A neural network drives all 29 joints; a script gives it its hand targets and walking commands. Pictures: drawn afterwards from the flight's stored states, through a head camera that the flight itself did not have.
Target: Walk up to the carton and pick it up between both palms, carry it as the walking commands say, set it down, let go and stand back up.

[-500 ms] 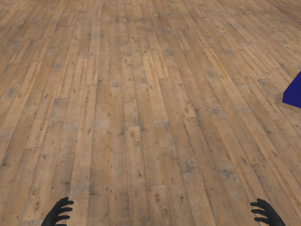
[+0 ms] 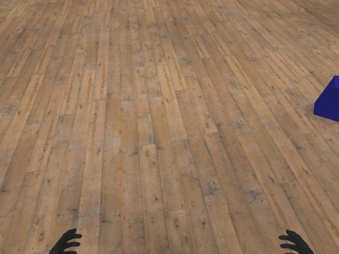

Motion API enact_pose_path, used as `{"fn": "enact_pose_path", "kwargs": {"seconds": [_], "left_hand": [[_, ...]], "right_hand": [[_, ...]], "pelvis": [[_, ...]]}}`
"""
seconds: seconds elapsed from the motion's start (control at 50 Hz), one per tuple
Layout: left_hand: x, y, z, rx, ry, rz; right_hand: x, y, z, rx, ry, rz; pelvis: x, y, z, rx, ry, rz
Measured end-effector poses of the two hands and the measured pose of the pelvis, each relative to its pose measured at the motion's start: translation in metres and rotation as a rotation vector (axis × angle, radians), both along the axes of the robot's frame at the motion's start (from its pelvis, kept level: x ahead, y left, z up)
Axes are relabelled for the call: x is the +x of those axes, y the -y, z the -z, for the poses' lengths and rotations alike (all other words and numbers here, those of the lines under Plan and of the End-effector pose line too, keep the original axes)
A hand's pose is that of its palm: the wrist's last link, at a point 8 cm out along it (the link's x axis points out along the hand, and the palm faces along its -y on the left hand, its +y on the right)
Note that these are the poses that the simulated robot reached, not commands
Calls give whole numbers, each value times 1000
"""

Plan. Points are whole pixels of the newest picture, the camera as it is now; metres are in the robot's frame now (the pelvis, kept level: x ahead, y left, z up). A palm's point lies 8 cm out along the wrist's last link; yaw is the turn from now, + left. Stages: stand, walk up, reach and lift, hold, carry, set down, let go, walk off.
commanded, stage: stand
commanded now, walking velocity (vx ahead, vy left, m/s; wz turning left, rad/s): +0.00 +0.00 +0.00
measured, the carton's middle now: (337, 99) +1.25 -1.27 -0.62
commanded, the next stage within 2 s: walk up in 1.16 s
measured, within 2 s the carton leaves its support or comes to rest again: neither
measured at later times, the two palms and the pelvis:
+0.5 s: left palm out of the picture +0.09 +0.30 -0.10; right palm out of the picture +0.09 -0.31 -0.09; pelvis +0.00 -0.01 +0.02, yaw -1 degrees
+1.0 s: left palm out of the picture +0.10 +0.30 -0.09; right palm out of the picture +0.09 -0.31 -0.09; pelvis +0.00 -0.01 +0.02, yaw -2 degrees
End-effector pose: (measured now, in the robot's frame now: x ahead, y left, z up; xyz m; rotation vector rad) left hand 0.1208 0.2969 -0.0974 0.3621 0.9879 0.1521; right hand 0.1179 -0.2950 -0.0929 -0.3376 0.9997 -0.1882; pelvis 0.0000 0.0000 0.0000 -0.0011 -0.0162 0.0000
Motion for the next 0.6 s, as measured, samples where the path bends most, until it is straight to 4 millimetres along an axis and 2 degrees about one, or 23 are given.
{"fn": "enact_pose_path", "kwargs": {"seconds": [0.18, 0.38, 0.6], "left_hand": [[-12, 2, -3, 2, -48, -10], [-31, 1, -3, 13, -126, -27], [-22, 4, -4, 10, -134, -22]], "right_hand": [[-8, 1, 2, 15, -35, 8], [-24, 12, 0, 9, -99, 42], [-33, 12, 0, 14, -136, 68]], "pelvis": [[-3, 3, -7, 5, 11, 3], [-4, 6, -13, 4, 11, 11], [-1, 5, -17, 6, 13, 22]]}}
